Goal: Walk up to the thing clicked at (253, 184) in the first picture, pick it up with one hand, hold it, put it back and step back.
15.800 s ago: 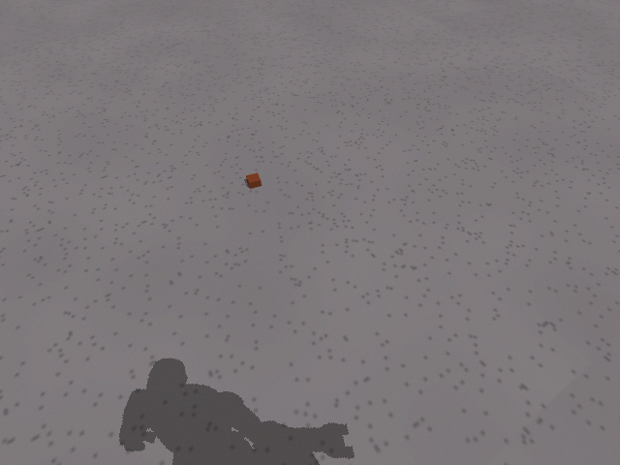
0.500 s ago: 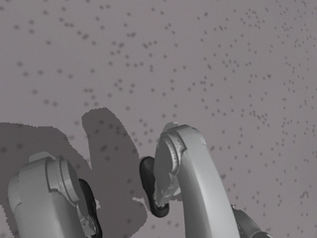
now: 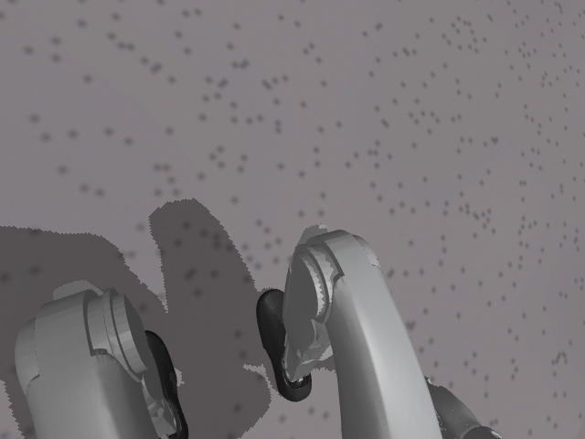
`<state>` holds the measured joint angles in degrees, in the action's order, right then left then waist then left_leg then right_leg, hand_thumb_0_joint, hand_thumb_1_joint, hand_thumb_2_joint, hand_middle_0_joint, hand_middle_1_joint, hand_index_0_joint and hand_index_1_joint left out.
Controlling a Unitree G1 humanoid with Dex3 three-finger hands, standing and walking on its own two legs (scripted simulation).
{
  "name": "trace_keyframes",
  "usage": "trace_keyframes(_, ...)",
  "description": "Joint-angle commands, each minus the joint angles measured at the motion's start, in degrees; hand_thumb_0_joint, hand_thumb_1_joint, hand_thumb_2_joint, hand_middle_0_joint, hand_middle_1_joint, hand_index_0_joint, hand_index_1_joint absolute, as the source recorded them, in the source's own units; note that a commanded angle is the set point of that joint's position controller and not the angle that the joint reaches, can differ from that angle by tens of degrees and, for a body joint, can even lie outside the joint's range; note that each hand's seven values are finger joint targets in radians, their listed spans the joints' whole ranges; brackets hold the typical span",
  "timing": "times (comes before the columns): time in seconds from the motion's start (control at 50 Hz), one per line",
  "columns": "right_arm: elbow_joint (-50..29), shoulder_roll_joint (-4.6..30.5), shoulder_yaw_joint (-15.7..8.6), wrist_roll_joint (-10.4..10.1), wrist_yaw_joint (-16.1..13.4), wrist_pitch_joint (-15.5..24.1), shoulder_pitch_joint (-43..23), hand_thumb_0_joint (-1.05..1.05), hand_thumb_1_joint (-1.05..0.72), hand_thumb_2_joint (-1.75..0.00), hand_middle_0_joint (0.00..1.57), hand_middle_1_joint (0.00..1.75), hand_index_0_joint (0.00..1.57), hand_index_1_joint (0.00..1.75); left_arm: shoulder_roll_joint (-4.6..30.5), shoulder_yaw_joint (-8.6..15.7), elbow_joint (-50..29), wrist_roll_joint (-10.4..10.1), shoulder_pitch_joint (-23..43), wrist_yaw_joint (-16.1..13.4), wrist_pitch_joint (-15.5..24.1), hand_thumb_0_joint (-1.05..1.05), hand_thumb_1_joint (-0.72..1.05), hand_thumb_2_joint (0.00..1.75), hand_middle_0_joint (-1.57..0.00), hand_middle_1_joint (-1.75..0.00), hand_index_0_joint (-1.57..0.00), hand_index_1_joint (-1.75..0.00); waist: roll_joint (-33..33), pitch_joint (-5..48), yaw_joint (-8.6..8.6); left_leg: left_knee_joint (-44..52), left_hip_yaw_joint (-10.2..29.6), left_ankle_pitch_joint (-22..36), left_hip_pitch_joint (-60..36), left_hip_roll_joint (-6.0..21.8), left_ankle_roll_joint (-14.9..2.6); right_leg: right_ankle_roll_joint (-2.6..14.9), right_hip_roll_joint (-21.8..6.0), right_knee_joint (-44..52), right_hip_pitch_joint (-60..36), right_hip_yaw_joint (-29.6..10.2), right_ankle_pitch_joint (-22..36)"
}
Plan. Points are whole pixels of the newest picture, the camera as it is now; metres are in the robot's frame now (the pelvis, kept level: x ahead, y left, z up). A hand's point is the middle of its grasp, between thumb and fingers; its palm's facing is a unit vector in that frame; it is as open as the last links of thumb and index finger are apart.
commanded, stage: approach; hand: left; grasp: from above
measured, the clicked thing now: out of the picture +0.50 +0.38 -0.30
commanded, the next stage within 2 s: rest palm in 0.78 s
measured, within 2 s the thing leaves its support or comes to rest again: neither
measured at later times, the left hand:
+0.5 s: hand out of the picture +0.51 +0.37 -0.18, palm faces -0.30 -0.24 -0.92, open 13.8 cm
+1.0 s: hand out of the picture +0.48 +0.40 -0.18, palm faces -0.30 -0.24 -0.92, open 13.9 cm
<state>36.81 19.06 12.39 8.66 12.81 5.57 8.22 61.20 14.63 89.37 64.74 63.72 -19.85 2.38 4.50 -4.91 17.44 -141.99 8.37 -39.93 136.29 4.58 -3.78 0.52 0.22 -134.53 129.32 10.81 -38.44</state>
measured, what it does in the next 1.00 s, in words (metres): stands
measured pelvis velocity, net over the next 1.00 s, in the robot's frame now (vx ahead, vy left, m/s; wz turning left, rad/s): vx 0.00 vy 0.00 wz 0.00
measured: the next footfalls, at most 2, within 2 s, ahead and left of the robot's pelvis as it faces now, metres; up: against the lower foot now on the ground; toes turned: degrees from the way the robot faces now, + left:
none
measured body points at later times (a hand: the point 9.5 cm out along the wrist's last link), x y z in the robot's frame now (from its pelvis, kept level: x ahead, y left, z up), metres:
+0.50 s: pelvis +0.00 +0.00 +0.00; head +0.28 +0.10 +0.33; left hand +0.52 +0.38 -0.12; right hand +0.03 -0.26 -0.06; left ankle +0.07 +0.12 -0.28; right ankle +0.10 -0.11 -0.28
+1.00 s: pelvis +0.00 +0.00 +0.00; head +0.28 +0.11 +0.33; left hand +0.50 +0.41 -0.13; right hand +0.05 -0.26 -0.07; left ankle +0.07 +0.12 -0.28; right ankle +0.10 -0.11 -0.28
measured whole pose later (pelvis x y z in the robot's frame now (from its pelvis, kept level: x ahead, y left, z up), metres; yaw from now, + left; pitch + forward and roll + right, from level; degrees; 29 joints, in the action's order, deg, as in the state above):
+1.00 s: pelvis +0.00 +0.00 +0.00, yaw +0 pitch +32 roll -12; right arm 36.5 19.5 14.5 9.6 11.1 7.9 8.2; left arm 62.5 8.8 91.9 64.9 71.6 -21.2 0.2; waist 6.1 -5.7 19.9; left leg -142.6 8.6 -39.5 137.1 4.5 -3.5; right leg 0.6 0.4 -135.1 130.3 10.9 -37.8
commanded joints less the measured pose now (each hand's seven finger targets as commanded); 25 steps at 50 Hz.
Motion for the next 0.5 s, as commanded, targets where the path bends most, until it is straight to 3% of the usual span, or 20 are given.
trace_keyframes(0.0, 0.9, 16.5, -5.2, -0.2, -0.3, 0.2, 13.3, 0.00, -0.90, -0.90, 0.20, 0.30, 0.20, 0.30, 16.5, -0.2, -7.6, -0.5, 13.4, -2.0, -0.3, 0.00, -0.33, 0.79, -0.27, -0.92, -0.29, -0.90, -28.7, 39.9, 0.15, 14.8, -0.7, 15.4, -33.8, -0.9, 2.39, 1.36, 3.3, 10.8, -17.4, 1.5, 15.0)
trace_keyframes(0.06, 0.5, 16.6, -5.2, -0.2, -0.4, 0.2, 12.8, 0.00, -0.90, -0.90, 0.20, 0.30, 0.20, 0.30, 16.1, -0.6, -7.3, -0.9, 13.6, -1.9, -0.4, 0.00, -0.38, 0.85, -0.29, -0.88, -0.27, -0.90, -27.5, 39.4, 0.24, 14.5, -0.8, 14.0, -32.4, -0.9, 2.27, 1.30, 3.4, 11.0, -17.3, 1.6, 14.2)
trace_keyframes(0.1, 0.5, 16.9, -5.2, -0.4, -0.5, 0.2, 13.0, 0.00, -0.90, -0.89, 0.20, 0.30, 0.20, 0.30, 18.2, 0.2, -9.3, -0.6, 15.7, -2.2, -0.4, 0.00, -0.42, 0.84, -0.14, -1.03, -0.18, -0.98, -27.4, 40.1, 0.09, 14.4, -1.1, 13.6, -32.3, -1.0, 2.13, 1.22, 3.3, 11.4, -18.3, 1.3, 14.3)
trace_keyframes(0.22, 1.2, 17.1, -4.7, 0.4, -0.4, 1.2, 15.2, 0.00, -0.89, -0.89, 0.20, 0.30, 0.20, 0.30, 14.3, -2.0, -6.4, -0.2, 21.5, -3.1, -0.6, 0.00, -0.51, 0.93, -0.08, -1.10, -0.11, -1.06, -26.5, 36.3, 4.64, 13.8, -0.6, 11.0, -31.2, -0.8, 2.10, 1.03, 3.4, 11.9, -16.0, 1.7, 12.8)
trace_keyframes(0.24, 1.4, 16.8, -4.4, 0.4, -0.4, 1.6, 15.3, 0.00, -0.89, -0.89, 0.20, 0.30, 0.20, 0.30, 12.3, -3.9, -6.5, -0.5, 24.4, -3.3, -0.5, 0.00, -0.51, 0.93, -0.07, -1.10, -0.10, -1.06, -27.2, 37.1, 5.24, 13.7, -0.6, 10.6, -31.3, -0.7, 2.20, 1.17, 3.8, 11.9, -15.3, 1.8, 12.6)
trace_keyframes(0.28, 1.6, 17.4, -4.3, 0.6, -0.5, 2.3, 15.6, 0.00, -0.89, -0.89, 0.20, 0.30, 0.20, 0.30, 10.4, -5.3, -4.5, -0.1, 25.2, -3.8, -1.2, 0.00, -0.53, 0.95, -0.07, -1.10, -0.10, -1.07, -27.6, 35.6, 6.41, 14.2, 0.0, 10.4, -32.1, -0.7, 2.55, 1.24, 3.6, 11.7, -14.0, 2.3, 12.6)
trace_keyframes(0.3, 1.5, 17.3, -4.2, 0.6, -0.5, 2.5, 15.2, 0.00, -0.89, -0.89, 0.20, 0.30, 0.20, 0.30, 11.1, -5.6, -4.7, 0.0, 25.6, -4.1, -1.4, 0.00, -0.53, 0.95, -0.07, -1.10, -0.10, -1.07, -28.9, 36.7, 5.60, 14.2, -0.1, 11.0, -32.7, -0.5, 2.80, 1.33, 3.7, 11.6, -14.3, 2.4, 13.0)
trace_keyframes(0.34, 1.3, 18.0, -4.0, 0.5, -0.6, 2.6, 16.1, 0.00, -0.90, -0.89, 0.20, 0.30, 0.20, 0.30, 12.9, -5.5, -4.7, 1.3, 27.2, -4.3, -2.3, 0.00, -0.54, 0.95, -0.07, -1.11, -0.10, -1.08, -32.0, 38.6, 5.75, 14.4, 0.0, 13.6, -34.9, -0.6, 3.23, 1.50, 3.6, 10.7, -15.0, 2.3, 14.9)
trace_keyframes(0.38, 0.8, 18.0, -3.6, 0.6, -0.6, 2.4, 16.0, 0.00, -0.90, -0.89, 0.20, 0.30, 0.20, 0.30, 15.3, -4.5, -5.0, 1.9, 26.3, -4.4, -3.5, 0.00, -0.54, 0.95, -0.08, -1.10, -0.10, -1.08, -33.2, 40.8, 4.35, 14.4, -0.5, 16.1, -35.9, -0.6, 3.29, 1.48, 3.6, 10.7, -16.9, 2.2, 16.5)
trace_keyframes(0.48, -1.8, 17.9, -3.1, -0.5, -0.4, 0.8, 14.7, 0.00, -0.90, -0.89, 0.20, 0.30, 0.20, 0.30, 17.8, -1.8, -6.7, 0.8, 20.0, -3.9, -6.6, 0.00, -0.54, 0.94, -0.07, -1.12, -0.10, -1.08, -33.8, 45.2, 0.98, 14.9, -1.5, 22.0, -37.0, -0.8, 2.86, 1.37, 3.5, 10.8, -21.4, 1.3, 20.7)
